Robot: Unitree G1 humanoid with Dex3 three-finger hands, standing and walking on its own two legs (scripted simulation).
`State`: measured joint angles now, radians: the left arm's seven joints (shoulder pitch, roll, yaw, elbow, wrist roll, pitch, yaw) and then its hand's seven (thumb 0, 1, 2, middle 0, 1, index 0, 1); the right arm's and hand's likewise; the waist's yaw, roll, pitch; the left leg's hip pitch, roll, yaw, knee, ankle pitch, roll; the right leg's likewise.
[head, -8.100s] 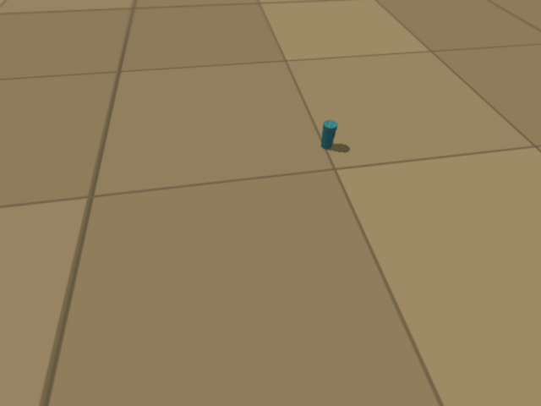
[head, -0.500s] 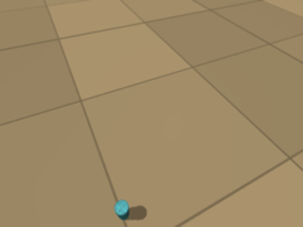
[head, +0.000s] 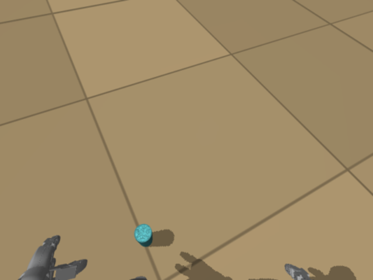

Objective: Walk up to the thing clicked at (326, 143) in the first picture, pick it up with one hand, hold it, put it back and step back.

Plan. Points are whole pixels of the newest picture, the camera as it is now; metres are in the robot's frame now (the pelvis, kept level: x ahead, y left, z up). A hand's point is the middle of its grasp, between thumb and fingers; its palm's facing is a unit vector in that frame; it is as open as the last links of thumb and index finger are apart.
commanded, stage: go down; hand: left
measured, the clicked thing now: (144, 236) +0.34 +0.16 -0.68
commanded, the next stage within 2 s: none
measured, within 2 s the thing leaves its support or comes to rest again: neither
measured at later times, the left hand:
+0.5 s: hand out of the picture +0.14 +0.28 -0.20, palm faces +0.07 -0.95 -0.29, open 17.3 cm
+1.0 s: hand (71, 252) +0.22 +0.32 -0.29, palm faces +0.08 -0.98 -0.20, open 17.6 cm
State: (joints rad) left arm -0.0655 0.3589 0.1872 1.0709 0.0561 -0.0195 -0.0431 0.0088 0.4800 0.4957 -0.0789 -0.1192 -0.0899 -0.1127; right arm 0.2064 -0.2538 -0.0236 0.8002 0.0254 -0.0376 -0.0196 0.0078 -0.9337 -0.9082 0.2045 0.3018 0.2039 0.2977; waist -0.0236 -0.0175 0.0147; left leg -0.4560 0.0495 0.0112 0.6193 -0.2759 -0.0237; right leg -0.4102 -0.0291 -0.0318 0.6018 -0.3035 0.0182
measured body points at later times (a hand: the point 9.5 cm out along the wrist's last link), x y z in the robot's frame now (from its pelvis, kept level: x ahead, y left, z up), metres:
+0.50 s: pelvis -0.01 +0.01 -0.08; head +0.09 +0.03 +0.36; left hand +0.14 +0.33 -0.18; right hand +0.17 -0.25 -0.16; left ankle +0.02 +0.13 -0.73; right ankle +0.00 -0.13 -0.73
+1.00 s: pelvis -0.05 +0.00 -0.21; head +0.12 +0.03 +0.21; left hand +0.21 +0.37 -0.28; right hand +0.14 -0.26 -0.31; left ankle +0.02 +0.13 -0.73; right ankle +0.00 -0.13 -0.73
